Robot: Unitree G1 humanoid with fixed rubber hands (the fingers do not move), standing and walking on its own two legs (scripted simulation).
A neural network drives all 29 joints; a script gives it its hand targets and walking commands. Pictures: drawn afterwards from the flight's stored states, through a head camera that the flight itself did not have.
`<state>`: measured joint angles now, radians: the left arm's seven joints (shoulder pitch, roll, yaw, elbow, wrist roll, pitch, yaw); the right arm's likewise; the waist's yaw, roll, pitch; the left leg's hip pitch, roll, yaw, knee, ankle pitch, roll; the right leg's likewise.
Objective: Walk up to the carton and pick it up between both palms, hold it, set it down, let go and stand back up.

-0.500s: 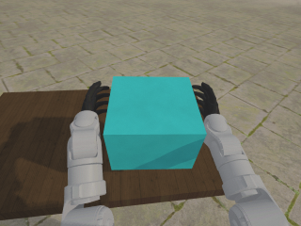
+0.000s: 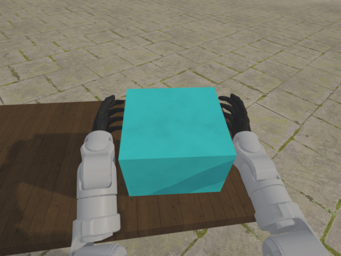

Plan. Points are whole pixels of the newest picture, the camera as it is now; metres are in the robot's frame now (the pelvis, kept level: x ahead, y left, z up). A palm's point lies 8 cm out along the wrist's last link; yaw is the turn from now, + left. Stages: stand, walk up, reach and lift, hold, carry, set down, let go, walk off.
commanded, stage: hold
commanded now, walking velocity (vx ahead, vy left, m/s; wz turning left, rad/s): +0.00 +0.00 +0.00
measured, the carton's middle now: (173, 139) +0.36 +0.00 +0.13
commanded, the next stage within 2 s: none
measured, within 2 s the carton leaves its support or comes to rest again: neither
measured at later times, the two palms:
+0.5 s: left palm (103, 130) +0.34 +0.15 +0.17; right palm (241, 130) +0.35 -0.15 +0.16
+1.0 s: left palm (104, 131) +0.34 +0.15 +0.17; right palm (241, 129) +0.35 -0.15 +0.16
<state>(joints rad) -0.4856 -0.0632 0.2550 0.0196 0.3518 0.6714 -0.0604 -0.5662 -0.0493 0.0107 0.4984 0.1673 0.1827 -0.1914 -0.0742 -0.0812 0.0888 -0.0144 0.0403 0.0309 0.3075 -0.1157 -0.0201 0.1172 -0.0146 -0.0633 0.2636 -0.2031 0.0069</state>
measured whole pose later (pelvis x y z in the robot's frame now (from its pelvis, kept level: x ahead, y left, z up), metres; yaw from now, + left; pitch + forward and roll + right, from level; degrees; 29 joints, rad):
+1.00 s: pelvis +0.00 +0.00 +0.00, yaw +0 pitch -11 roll +0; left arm -0.50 -0.07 0.26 0.02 0.36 0.69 -0.07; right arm -0.57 -0.05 0.01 0.50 0.16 0.19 -0.19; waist -0.07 -0.08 0.09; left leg -0.01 0.04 0.03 0.30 -0.11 -0.02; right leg 0.12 -0.01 -0.07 0.27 -0.20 0.00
